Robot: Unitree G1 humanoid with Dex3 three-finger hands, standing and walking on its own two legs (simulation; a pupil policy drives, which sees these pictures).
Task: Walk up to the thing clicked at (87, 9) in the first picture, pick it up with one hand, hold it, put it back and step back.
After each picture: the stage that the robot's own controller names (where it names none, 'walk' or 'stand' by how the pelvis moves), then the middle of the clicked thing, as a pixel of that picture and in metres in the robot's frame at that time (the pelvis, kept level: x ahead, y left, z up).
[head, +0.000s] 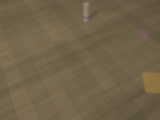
stand; (86, 12) +1.80 +0.03 -0.66
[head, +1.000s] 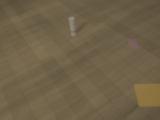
walk; (72, 26) +1.66 +0.31 -0.64
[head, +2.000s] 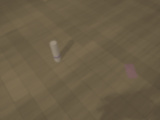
walk; (55, 51) +1.10 +0.41 -0.65
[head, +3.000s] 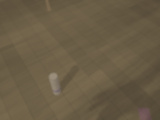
walk; (55, 84) +0.69 +0.31 -0.64
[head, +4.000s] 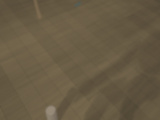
walk; (52, 117) +0.42 +0.21 -0.64
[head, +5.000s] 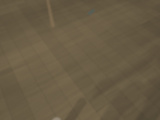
stand; out of the picture +0.37 +0.22 -0.65
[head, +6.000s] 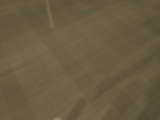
stand; out of the picture +0.37 +0.22 -0.66
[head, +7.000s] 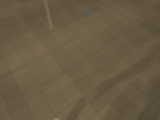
stand; out of the picture +0.37 +0.23 -0.66
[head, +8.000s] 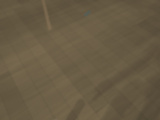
stand; out of the picture +0.36 +0.24 -0.66
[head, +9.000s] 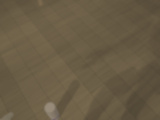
go down; (52, 112) +0.38 +0.23 -0.63
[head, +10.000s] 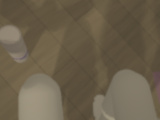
go down; (16, 47) +0.44 +0.26 -0.23
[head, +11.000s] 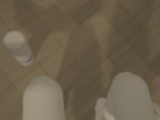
close in; (21, 51) +0.44 +0.25 -0.25
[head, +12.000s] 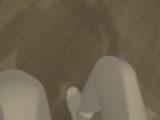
close in; out of the picture +0.44 +0.29 -0.16
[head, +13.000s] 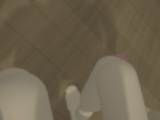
lift; out of the picture +0.41 +0.28 -0.16
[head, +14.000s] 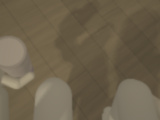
lift; (18, 65) +0.34 +0.25 -0.02
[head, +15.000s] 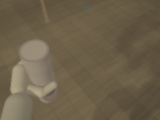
hold; (42, 76) +0.32 +0.16 +0.09
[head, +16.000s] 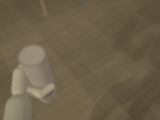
hold; (41, 78) +0.33 +0.17 +0.05
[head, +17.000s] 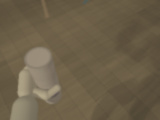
hold; (47, 80) +0.33 +0.16 +0.04
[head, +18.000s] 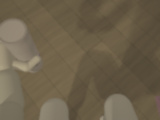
crouch; (25, 51) +0.42 +0.20 -0.03
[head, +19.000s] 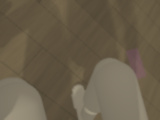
lower; out of the picture +0.46 +0.27 -0.14
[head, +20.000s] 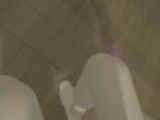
lower; out of the picture +0.45 +0.29 -0.17
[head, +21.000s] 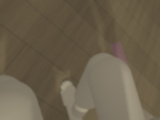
lower; out of the picture +0.45 +0.29 -0.17
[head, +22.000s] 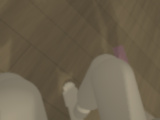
lower; out of the picture +0.44 +0.29 -0.16
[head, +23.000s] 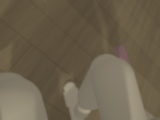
loosen; out of the picture +0.44 +0.28 -0.16
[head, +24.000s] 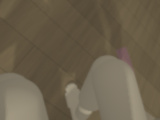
withdraw; out of the picture +0.44 +0.27 -0.17
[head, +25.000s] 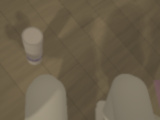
walk; (33, 49) +0.46 +0.22 -0.23
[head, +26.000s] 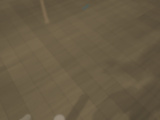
stand; out of the picture +0.38 +0.18 -0.59
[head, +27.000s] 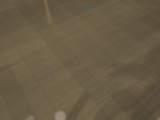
stand; out of the picture +0.40 +0.19 -0.60
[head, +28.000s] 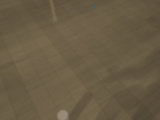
stand; out of the picture +0.40 +0.18 -0.61
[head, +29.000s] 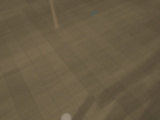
walk; out of the picture +0.41 +0.18 -0.65
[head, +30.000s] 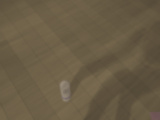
walk; (65, 91) +0.53 +0.14 -0.64
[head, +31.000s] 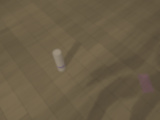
walk; (59, 61) +0.80 +0.28 -0.62
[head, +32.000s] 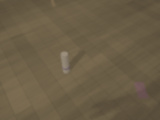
stand; (65, 62) +0.99 +0.24 -0.64
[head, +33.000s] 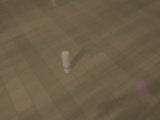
stand; (66, 62) +1.00 +0.24 -0.66
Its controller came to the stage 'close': yes
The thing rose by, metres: 0.69
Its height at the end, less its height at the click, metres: +0.00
